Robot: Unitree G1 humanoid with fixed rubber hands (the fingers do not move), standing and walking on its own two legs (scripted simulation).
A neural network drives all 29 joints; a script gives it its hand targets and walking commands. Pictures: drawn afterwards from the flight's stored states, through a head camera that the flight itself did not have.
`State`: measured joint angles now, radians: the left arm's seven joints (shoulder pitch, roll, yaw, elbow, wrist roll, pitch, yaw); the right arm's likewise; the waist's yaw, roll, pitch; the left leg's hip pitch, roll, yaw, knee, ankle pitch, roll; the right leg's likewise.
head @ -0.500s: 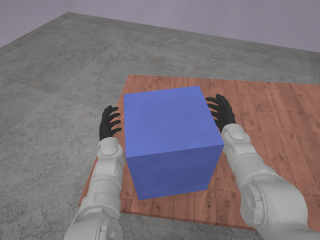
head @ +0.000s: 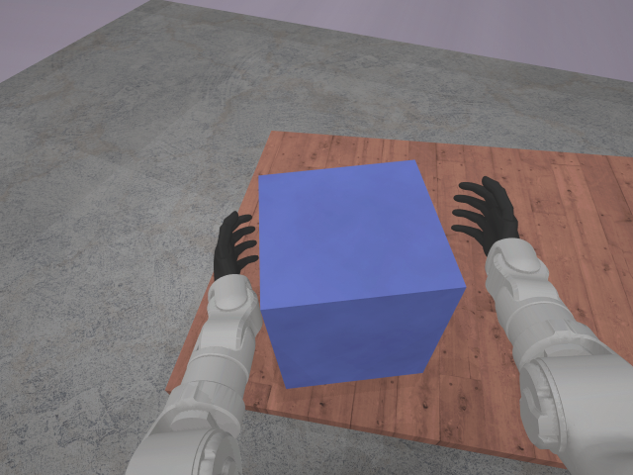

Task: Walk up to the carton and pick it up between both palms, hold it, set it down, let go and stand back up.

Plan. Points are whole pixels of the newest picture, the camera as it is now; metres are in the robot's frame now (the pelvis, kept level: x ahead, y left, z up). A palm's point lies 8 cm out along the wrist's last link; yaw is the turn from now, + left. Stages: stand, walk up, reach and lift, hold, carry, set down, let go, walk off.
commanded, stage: set down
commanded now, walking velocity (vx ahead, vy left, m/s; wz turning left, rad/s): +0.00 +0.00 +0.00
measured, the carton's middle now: (346, 281) +0.39 +0.03 +0.00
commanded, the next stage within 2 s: none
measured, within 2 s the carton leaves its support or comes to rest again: neither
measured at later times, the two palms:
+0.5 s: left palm (225, 297) +0.32 +0.18 +0.04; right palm (518, 258) +0.42 -0.18 +0.07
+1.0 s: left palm (215, 337) +0.28 +0.18 +0.02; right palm (548, 310) +0.37 -0.22 +0.04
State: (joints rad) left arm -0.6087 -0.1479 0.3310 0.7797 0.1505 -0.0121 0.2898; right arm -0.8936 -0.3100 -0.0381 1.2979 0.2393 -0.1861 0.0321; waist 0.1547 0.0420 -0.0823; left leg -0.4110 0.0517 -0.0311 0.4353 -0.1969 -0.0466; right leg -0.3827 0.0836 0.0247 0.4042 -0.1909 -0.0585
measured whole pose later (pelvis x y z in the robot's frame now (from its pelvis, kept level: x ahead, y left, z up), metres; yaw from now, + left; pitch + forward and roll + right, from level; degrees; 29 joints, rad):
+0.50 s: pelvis -0.02 +0.00 +0.00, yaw +0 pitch +8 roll -1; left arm -0.56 -0.15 0.30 0.77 0.14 0.01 0.27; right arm -0.84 -0.38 0.04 1.28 0.32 -0.17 0.13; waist 0.15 0.04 -0.08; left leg -0.41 0.05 -0.03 0.44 -0.17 -0.05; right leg -0.38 0.08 0.02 0.40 -0.16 -0.06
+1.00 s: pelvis -0.03 +0.00 +0.00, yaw +0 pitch +7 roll -1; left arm -0.35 -0.14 0.18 0.60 0.08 0.01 0.27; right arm -0.60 -0.45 0.04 1.14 0.32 -0.23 0.21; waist 0.15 0.03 -0.08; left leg -0.41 0.05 -0.03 0.44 -0.15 -0.05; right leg -0.38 0.08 0.02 0.40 -0.15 -0.05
